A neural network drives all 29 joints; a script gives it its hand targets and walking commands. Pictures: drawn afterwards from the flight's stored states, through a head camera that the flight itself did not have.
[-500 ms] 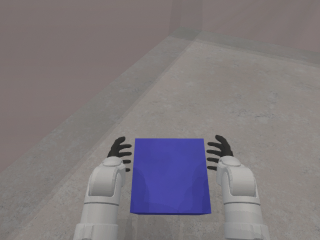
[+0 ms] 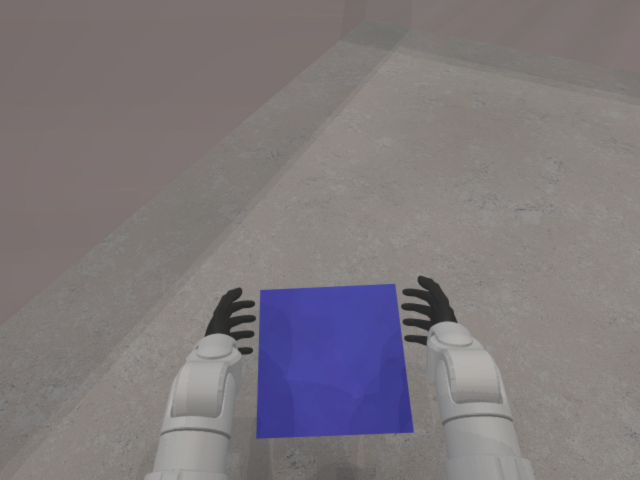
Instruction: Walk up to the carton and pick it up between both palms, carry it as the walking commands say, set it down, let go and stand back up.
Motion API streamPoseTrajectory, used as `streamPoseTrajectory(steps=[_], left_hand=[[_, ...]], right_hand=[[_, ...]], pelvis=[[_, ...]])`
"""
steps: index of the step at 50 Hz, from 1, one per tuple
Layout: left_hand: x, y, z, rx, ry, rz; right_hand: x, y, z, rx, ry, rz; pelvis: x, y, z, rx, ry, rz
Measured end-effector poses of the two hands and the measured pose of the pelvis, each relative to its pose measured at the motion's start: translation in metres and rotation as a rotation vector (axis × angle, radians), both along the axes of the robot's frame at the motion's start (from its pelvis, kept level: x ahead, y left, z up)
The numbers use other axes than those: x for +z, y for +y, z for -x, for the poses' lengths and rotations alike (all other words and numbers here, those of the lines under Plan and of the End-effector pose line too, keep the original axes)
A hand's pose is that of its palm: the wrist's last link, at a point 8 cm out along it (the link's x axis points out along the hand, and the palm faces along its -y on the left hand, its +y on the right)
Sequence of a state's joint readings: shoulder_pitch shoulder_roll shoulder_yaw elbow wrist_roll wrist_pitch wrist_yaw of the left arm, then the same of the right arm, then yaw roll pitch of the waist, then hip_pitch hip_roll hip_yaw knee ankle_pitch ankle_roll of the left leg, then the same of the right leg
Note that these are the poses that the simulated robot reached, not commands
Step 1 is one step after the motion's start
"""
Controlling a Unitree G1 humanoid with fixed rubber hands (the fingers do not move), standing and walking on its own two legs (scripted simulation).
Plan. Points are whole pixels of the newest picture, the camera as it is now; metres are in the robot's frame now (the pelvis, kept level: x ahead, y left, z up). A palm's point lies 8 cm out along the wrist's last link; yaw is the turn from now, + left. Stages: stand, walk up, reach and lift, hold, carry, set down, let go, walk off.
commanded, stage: hold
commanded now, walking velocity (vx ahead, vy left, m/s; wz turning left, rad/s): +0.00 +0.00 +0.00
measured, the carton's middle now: (331, 363) +0.30 +0.00 -0.11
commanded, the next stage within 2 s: set down in 0.14 s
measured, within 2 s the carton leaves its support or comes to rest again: neither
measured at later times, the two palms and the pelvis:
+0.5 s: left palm (226, 316) +0.31 +0.14 +0.01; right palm (436, 318) +0.31 -0.14 +0.02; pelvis -0.01 +0.02 +0.00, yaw -6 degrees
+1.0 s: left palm (249, 330) +0.33 +0.13 -0.08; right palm (431, 339) +0.33 -0.16 -0.07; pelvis +0.01 +0.00 -0.01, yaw -6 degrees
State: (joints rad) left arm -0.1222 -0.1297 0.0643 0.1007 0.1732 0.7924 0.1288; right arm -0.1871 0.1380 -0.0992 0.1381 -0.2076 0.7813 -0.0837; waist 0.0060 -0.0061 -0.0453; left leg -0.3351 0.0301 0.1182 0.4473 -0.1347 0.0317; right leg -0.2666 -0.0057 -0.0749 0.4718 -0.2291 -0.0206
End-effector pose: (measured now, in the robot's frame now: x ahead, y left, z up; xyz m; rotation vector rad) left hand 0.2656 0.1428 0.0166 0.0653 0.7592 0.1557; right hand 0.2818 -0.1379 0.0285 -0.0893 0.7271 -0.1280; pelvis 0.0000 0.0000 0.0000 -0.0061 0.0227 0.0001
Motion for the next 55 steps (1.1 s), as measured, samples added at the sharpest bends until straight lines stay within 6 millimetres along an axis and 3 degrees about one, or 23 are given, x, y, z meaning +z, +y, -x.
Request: streamPoseTrajectory(steps=[8,13,20,27,42,48,55], left_hand=[[0.014,0.000,0.003,-0.001,-0.049,0.010],[0.015,-0.007,-0.015,-0.032,-0.029,0.043],[0.002,-0.011,-0.037,-0.057,-0.003,0.059],[-0.014,0.005,-0.050,-0.008,0.003,0.039],[-0.057,-0.009,-0.074,-0.047,-0.004,0.021],[-0.081,-0.014,-0.072,-0.063,-0.017,0.003],[-0.121,-0.020,-0.059,-0.073,-0.013,-0.036]], right_hand=[[0.015,-0.001,0.003,-0.015,-0.055,-0.026],[0.019,-0.007,0.000,-0.064,-0.046,-0.013],[0.007,-0.011,-0.010,-0.117,-0.035,-0.026],[-0.015,0.001,-0.032,-0.042,-0.027,-0.066],[-0.064,-0.014,-0.049,-0.008,-0.012,-0.025],[-0.091,-0.018,-0.047,-0.020,-0.017,-0.009],[-0.133,-0.020,-0.030,-0.084,-0.012,-0.023]], pelvis=[[-0.001,0.002,0.014,-0.039,-0.025,0.003],[-0.001,0.008,0.019,-0.082,-0.039,0.004],[-0.001,0.018,0.016,-0.103,-0.038,0.010],[0.000,0.018,0.002,-0.101,-0.020,0.005],[0.000,0.006,-0.019,-0.102,0.059,-0.010],[-0.005,0.002,-0.016,-0.103,0.142,-0.021],[-0.017,0.002,-0.003,-0.123,0.250,-0.034]])
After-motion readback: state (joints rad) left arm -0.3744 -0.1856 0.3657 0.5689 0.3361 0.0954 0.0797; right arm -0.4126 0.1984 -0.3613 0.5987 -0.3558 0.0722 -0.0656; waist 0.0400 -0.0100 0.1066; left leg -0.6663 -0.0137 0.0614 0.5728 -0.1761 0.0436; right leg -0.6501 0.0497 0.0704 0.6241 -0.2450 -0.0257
